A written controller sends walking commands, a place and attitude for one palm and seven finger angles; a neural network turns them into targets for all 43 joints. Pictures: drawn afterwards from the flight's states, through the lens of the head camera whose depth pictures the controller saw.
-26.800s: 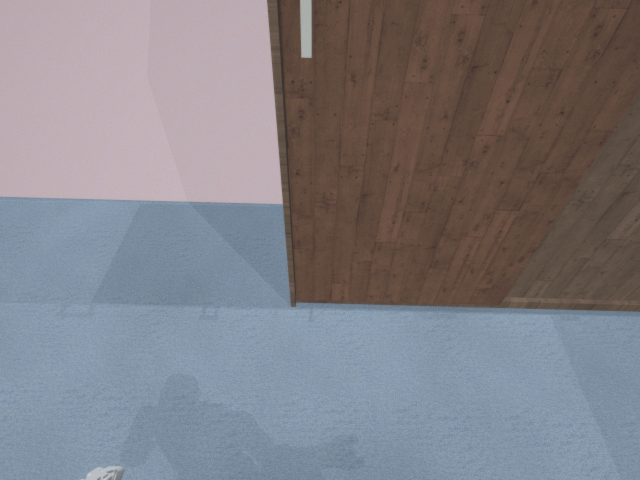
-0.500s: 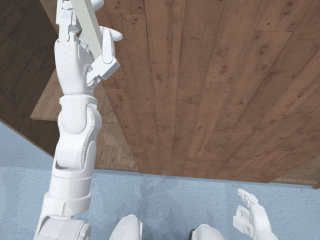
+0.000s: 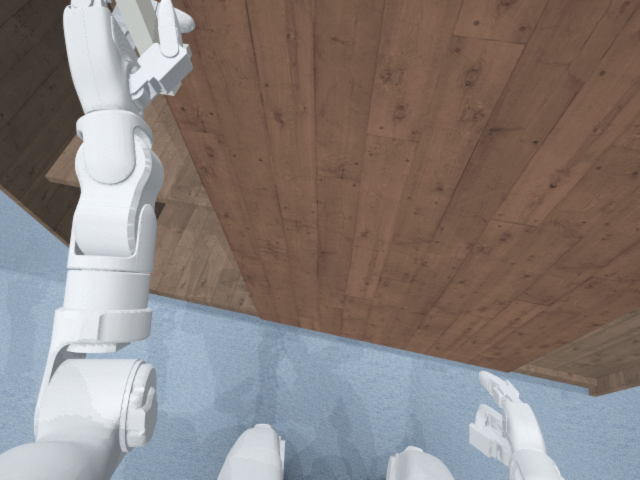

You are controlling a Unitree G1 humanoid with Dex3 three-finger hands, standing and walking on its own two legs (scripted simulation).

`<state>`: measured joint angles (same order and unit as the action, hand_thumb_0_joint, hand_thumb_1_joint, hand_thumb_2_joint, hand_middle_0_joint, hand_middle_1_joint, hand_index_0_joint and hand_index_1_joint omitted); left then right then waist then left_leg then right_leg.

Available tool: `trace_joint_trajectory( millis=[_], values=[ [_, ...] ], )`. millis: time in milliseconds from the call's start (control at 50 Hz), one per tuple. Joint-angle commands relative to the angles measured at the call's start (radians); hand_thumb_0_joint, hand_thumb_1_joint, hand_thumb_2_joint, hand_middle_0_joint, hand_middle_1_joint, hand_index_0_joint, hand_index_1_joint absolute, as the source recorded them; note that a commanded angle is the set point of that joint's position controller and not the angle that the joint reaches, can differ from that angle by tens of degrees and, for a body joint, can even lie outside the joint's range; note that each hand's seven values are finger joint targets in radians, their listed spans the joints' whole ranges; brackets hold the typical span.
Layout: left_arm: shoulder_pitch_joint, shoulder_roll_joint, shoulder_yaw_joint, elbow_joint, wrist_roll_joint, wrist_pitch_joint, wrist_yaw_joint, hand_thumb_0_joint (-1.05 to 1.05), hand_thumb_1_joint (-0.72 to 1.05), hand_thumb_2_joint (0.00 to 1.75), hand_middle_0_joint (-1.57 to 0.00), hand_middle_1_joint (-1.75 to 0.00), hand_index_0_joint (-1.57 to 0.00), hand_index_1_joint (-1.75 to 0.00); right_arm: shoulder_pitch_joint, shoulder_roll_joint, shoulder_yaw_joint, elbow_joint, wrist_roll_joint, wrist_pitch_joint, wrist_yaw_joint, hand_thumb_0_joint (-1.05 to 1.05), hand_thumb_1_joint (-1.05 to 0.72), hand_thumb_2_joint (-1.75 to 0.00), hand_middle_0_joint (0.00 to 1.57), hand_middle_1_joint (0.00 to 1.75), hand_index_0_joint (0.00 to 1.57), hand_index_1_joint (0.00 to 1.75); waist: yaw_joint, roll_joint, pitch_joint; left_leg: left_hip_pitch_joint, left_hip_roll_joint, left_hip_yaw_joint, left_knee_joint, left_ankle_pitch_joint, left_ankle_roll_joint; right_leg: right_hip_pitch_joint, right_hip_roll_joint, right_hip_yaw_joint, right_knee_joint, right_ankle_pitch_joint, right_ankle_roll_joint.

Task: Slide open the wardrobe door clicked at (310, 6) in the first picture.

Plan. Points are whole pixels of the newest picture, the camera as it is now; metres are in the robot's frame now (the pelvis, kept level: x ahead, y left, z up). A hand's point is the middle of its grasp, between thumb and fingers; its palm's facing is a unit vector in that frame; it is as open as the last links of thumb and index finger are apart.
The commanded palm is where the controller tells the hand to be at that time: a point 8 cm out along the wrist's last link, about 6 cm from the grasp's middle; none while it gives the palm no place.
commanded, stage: step sideways, sliding the door along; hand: left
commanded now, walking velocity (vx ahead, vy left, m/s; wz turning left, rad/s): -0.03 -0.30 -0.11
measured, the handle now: (151, 5) +0.46 +0.23 +0.27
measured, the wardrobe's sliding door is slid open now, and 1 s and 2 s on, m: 0.47 0.47 0.47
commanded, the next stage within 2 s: stop walking and hold the door there in 0.02 s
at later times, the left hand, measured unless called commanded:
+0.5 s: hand (176, 47) +0.43 +0.20 +0.25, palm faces +0.54 -0.83 -0.15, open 6.0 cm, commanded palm +0.39 +0.22 +0.22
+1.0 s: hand (177, 50) +0.43 +0.20 +0.25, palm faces +0.53 -0.83 -0.17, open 6.1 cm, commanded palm +0.38 +0.22 +0.22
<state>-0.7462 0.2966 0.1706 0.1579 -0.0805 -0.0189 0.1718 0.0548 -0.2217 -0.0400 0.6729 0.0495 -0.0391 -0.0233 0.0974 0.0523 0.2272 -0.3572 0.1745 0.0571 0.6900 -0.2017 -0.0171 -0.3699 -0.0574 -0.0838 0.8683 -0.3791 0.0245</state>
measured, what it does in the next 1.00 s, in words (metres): steps to the right: right foot, then left foot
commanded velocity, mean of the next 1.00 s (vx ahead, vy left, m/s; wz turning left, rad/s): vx -0.03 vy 0.05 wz -0.01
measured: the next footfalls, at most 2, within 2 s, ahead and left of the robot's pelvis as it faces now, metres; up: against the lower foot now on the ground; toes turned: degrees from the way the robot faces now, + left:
right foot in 0.24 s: +0.11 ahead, -0.23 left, +0.00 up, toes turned -7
left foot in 0.48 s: +0.09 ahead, -0.01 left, +0.00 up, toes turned +3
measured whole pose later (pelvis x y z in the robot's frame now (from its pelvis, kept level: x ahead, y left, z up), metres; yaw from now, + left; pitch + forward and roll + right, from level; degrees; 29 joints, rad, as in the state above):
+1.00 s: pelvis -0.03 -0.10 +0.02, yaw -11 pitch +0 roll -1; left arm -0.59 0.67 0.52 0.69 -0.04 -0.08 0.15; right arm 0.26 -0.30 0.01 0.70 0.05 -0.01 -0.10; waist -0.04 0.03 0.03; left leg -0.33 0.11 0.21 0.53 -0.19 0.02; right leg -0.27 -0.01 -0.05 0.50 -0.23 0.01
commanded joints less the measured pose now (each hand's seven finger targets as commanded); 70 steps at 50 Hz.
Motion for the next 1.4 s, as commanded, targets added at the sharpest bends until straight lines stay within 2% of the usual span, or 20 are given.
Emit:
trace_joint_trajectory(
  millis=[0, 100, 120, 160, 180, 220, 240, 260, 300, 360, 400, 420, 460, 520, 580, 680, 800, 980, 1300, 1380],
  values=[
    [-0.624, -0.100, -0.267, -0.441, -0.013, -0.193, -0.132, 0.00, 0.90, 0.90, -0.45, -1.40, -0.45, -1.40, -0.055, -0.139, -0.064, -0.157, 0.007, -0.042, 0.050, 0.00, -0.90, -0.90, 0.20, 0.30, 0.20, 0.30, -0.141, 0.181, -0.587, 0.578, 0.394, -0.316, -0.196, 0.688, 0.249, -0.239, -0.024, 0.154, 0.274, -0.179, -0.009],
    [-0.530, -0.021, -0.217, -0.356, -0.009, -0.163, -0.137, 0.00, 0.90, 0.90, -0.45, -1.40, -0.45, -1.40, -0.026, -0.145, -0.056, -0.177, 0.016, -0.052, 0.042, 0.00, -0.90, -0.90, 0.20, 0.30, 0.20, 0.30, -0.124, 0.327, -0.536, 0.431, 0.261, 0.013, -0.200, 0.580, 0.119, -0.004, 0.030, -0.004, -0.001, -0.016, 0.014],
    [-0.268, 0.531, 0.334, 0.069, 0.040, -0.146, -0.086, 0.00, 0.90, 0.90, -0.45, -1.40, -0.45, -1.40, 0.047, -0.205, -0.069, -0.099, 0.000, -0.027, 0.017, 0.00, -0.90, -0.90, 0.20, 0.30, 0.20, 0.30, -0.091, 0.314, -0.539, 0.400, 0.242, 0.059, -0.203, 0.586, 0.104, 0.023, 0.072, -0.031, -0.036, 0.007, 0.029],
    [-0.335, 0.358, 0.135, -0.083, 0.032, -0.170, -0.127, 0.00, 0.90, 0.90, -0.45, -1.40, -0.45, -1.40, 0.019, -0.166, -0.044, -0.167, 0.020, -0.034, 0.024, 0.00, -0.90, -0.90, 0.20, 0.30, 0.20, 0.30, -0.073, 0.267, -0.536, 0.351, 0.154, 0.101, 0.005, 0.432, 0.068, 0.151, 0.075, -0.043, -0.323, 0.191, 0.025],
    [-0.309, 0.408, 0.173, -0.038, 0.044, -0.168, -0.125, 0.00, 0.90, 0.90, -0.45, -1.40, -0.45, -1.40, 0.044, -0.157, -0.035, -0.149, 0.026, -0.045, 0.016, 0.00, -0.90, -0.90, 0.20, 0.30, 0.20, 0.30, -0.085, 0.174, -0.527, 0.309, 0.066, 0.132, 0.094, 0.328, 0.041, 0.204, 0.057, -0.033, -0.442, 0.350, 0.019],
    [-0.202, 0.558, 0.285, 0.019, 0.063, -0.157, -0.106, 0.00, 0.90, 0.90, -0.45, -1.40, -0.45, -1.40, -0.003, -0.103, -0.010, -0.170, 0.018, -0.051, -0.006, 0.00, -0.90, -0.90, 0.20, 0.30, 0.20, 0.30, -0.076, -0.260, -0.524, -0.118, -0.123, 0.073, 0.417, -0.449, -0.034, 0.418, -0.278, 0.379, -0.444, 0.970, -0.125],
    [-0.116, 0.615, 0.375, 0.083, 0.045, -0.129, -0.091, 0.00, 0.90, 0.90, -0.45, -1.40, -0.45, -1.40, 0.011, -0.129, -0.015, -0.165, 0.019, -0.057, -0.026, 0.00, -0.90, -0.90, 0.20, 0.30, 0.20, 0.30, -0.047, -0.346, -0.520, -0.151, -0.116, -0.039, 0.509, -0.473, -0.028, 0.376, -0.302, 0.424, -0.418, 1.037, -0.136],
    [-0.171, 0.512, 0.271, -0.060, 0.034, -0.131, -0.092, 0.00, 0.90, 0.90, -0.45, -1.40, -0.45, -1.40, -0.005, -0.125, -0.006, -0.162, 0.024, -0.071, -0.028, 0.00, -0.90, -0.90, 0.20, 0.30, 0.20, 0.30, -0.064, -0.383, -0.538, -0.160, -0.122, -0.089, 0.541, -0.453, -0.034, 0.405, -0.310, 0.458, -0.383, 1.038, -0.167],
    [-0.153, 0.572, 0.380, -0.056, 0.038, -0.137, -0.050, 0.00, 0.90, 0.90, -0.45, -1.40, -0.45, -1.40, -0.015, -0.135, 0.013, -0.124, 0.016, -0.079, -0.041, 0.00, -0.90, -0.90, 0.20, 0.30, 0.20, 0.30, -0.073, -0.274, -0.578, -0.099, -0.119, -0.068, 0.329, -0.443, -0.028, 0.436, -0.307, 0.339, -0.328, 1.095, -0.188],
    [-0.098, 0.561, 0.388, -0.030, 0.055, -0.139, -0.027, 0.00, 0.90, 0.90, -0.45, -1.40, -0.45, -1.40, -0.018, -0.151, 0.016, -0.118, 0.003, -0.062, -0.056, 0.00, -0.90, -0.90, 0.20, 0.30, 0.20, 0.30, -0.077, -0.318, -0.615, -0.002, -0.178, -0.005, 0.081, -0.319, -0.029, 0.431, -0.257, 0.260, -0.341, 1.090, -0.145],
    [-0.099, 0.533, 0.353, -0.052, 0.056, -0.151, -0.026, 0.00, 0.90, 0.90, -0.45, -1.40, -0.45, -1.40, -0.004, -0.158, 0.013, -0.123, 0.006, -0.046, -0.057, 0.00, -0.90, -0.90, 0.20, 0.30, 0.20, 0.30, -0.088, -0.201, -0.619, 0.106, -0.172, 0.011, -0.134, -0.135, -0.030, 0.389, -0.236, 0.217, -0.338, 0.946, -0.118],
    [-0.114, 0.498, 0.313, -0.083, 0.053, -0.162, -0.029, 0.00, 0.90, 0.90, -0.45, -1.40, -0.45, -1.40, 0.000, -0.163, 0.005, -0.129, 0.007, -0.042, -0.058, 0.00, -0.90, -0.90, 0.20, 0.30, 0.20, 0.30, -0.098, -0.140, -0.612, 0.206, -0.148, 0.033, -0.243, 0.011, -0.029, 0.323, -0.200, 0.191, -0.318, 0.823, -0.091],
    [-0.119, 0.461, 0.259, -0.099, 0.048, -0.177, -0.037, 0.00, 0.90, 0.90, -0.45, -1.40, -0.45, -1.40, 0.010, -0.216, -0.018, -0.151, 0.016, -0.039, -0.052, 0.00, -0.90, -0.90, 0.20, 0.30, 0.20, 0.30, -0.072, 0.111, -0.567, 0.303, 0.094, -0.130, -0.258, 0.451, 0.057, 0.129, -0.065, 0.112, -0.295, 0.355, -0.018],
    [-0.111, 0.442, 0.218, -0.066, 0.066, -0.180, -0.040, 0.00, 0.90, 0.90, -0.45, -1.40, -0.45, -1.40, 0.047, -0.201, -0.004, -0.163, -0.001, -0.046, -0.040, 0.00, -0.90, -0.90, 0.20, 0.30, 0.20, 0.30, -0.088, 0.298, -0.482, 0.264, 0.178, -0.187, -0.354, 0.508, 0.118, 0.012, 0.029, 0.054, -0.048, -0.107, -0.021],
    [-0.108, 0.498, 0.244, -0.041, 0.062, -0.161, -0.041, 0.00, 0.90, 0.90, -0.45, -1.40, -0.45, -1.40, 0.090, -0.210, -0.008, -0.147, 0.003, -0.060, -0.045, 0.00, -0.90, -0.90, 0.20, 0.30, 0.20, 0.30, -0.089, 0.182, -0.476, 0.353, 0.132, -0.099, -0.297, 0.616, 0.123, -0.020, 0.029, 0.041, -0.071, -0.015, -0.003],
    [-0.078, 0.555, 0.285, 0.052, 0.058, -0.141, -0.045, 0.00, 0.90, 0.90, -0.45, -1.40, -0.45, -1.40, 0.108, -0.225, 0.008, -0.144, -0.003, -0.057, -0.056, 0.00, -0.90, -0.90, 0.20, 0.30, 0.20, 0.30, -0.094, 0.216, -0.459, 0.297, 0.099, -0.037, -0.283, 0.473, 0.080, 0.118, 0.039, -0.003, -0.339, 0.101, 0.000],
    [-0.035, 0.709, 0.417, 0.200, 0.068, -0.142, -0.035, 0.00, 0.90, 0.90, -0.45, -1.40, -0.45, -1.40, 0.142, -0.218, -0.001, -0.131, 0.005, -0.028, -0.077, 0.00, -0.90, -0.90, 0.20, 0.30, 0.20, 0.30, -0.105, -0.039, -0.571, 0.198, -0.022, 0.044, -0.142, 0.274, -0.003, 0.278, -0.103, 0.142, -0.388, 0.741, -0.045],
    [-0.140, 0.674, 0.345, 0.367, 0.063, -0.148, -0.040, 0.00, 0.90, 0.90, -0.45, -1.40, -0.45, -1.40, 0.147, -0.247, -0.003, -0.094, 0.007, -0.022, -0.100, 0.00, -0.90, -0.90, 0.20, 0.30, 0.20, 0.30, -0.105, 0.075, -0.432, 0.174, 0.044, -0.025, -0.323, -0.062, 0.042, 0.103, -0.017, 0.076, -0.423, 0.154, -0.017],
    [-0.204, 0.615, 0.275, 0.404, 0.066, -0.158, -0.054, 0.00, 0.90, 0.90, -0.45, -1.40, -0.45, -1.40, 0.187, -0.249, -0.008, -0.071, 0.010, -0.036, -0.097, 0.00, -0.90, -0.90, 0.20, 0.30, 0.20, 0.30, -0.109, 0.051, -0.463, 0.225, 0.030, 0.008, -0.262, 0.063, 0.034, 0.089, -0.024, 0.100, -0.412, 0.275, -0.021],
    [-0.209, 0.639, 0.278, 0.415, 0.071, -0.161, -0.050, 0.00, 0.90, 0.90, -0.45, -1.40, -0.45, -1.40, 0.180, -0.245, -0.015, -0.066, 0.009, -0.017, -0.093, 0.00, -0.90, -0.90, 0.20, 0.30, 0.20, 0.30, -0.113, -0.019, -0.469, 0.190, -0.037, 0.042, -0.157, 0.084, 0.019, 0.111, -0.136, 0.179, -0.442, 0.389, -0.045]
  ],
)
